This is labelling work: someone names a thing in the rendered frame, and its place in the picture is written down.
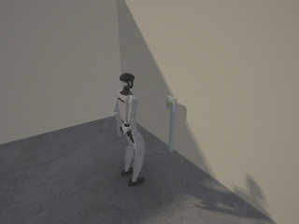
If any right robot forearm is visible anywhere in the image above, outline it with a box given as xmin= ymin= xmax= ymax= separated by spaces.
xmin=129 ymin=118 xmax=140 ymax=142

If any right robot thigh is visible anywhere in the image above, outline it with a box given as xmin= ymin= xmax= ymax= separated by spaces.
xmin=129 ymin=132 xmax=146 ymax=162

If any robot right hand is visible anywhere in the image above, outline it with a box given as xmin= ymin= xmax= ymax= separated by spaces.
xmin=134 ymin=141 xmax=144 ymax=156

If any robot right upper arm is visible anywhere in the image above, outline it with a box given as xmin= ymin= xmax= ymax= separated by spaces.
xmin=128 ymin=95 xmax=138 ymax=123

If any right robot shin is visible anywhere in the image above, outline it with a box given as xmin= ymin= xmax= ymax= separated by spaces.
xmin=132 ymin=157 xmax=144 ymax=182

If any robot left upper arm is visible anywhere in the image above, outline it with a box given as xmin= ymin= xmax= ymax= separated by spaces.
xmin=114 ymin=90 xmax=122 ymax=113

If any robot left hand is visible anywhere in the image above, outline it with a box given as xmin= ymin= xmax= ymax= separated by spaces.
xmin=116 ymin=124 xmax=124 ymax=137

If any left robot forearm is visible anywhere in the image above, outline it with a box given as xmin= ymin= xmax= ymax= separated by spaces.
xmin=114 ymin=110 xmax=122 ymax=126

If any panel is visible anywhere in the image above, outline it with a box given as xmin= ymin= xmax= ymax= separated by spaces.
xmin=165 ymin=95 xmax=177 ymax=151

